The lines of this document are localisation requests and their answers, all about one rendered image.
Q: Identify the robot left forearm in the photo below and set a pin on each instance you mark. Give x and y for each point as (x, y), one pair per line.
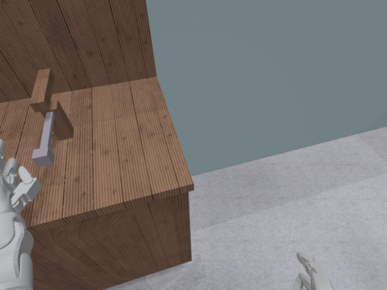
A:
(16, 242)

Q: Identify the robot right hand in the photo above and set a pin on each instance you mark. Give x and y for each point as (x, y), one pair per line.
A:
(317, 281)

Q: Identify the robot left hand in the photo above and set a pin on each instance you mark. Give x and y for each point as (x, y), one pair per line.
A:
(14, 197)

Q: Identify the tap lever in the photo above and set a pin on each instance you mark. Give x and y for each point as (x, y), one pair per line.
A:
(44, 156)

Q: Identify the counter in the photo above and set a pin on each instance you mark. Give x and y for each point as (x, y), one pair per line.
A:
(114, 206)

